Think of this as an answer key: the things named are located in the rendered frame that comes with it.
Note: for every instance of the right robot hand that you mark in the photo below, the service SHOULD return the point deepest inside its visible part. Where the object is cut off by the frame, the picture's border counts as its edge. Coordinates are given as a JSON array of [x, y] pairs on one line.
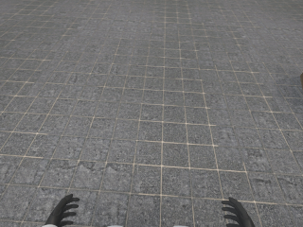
[[242, 218]]

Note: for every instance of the left robot hand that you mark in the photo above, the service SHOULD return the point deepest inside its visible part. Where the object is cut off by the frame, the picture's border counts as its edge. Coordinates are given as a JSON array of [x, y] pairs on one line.
[[56, 216]]

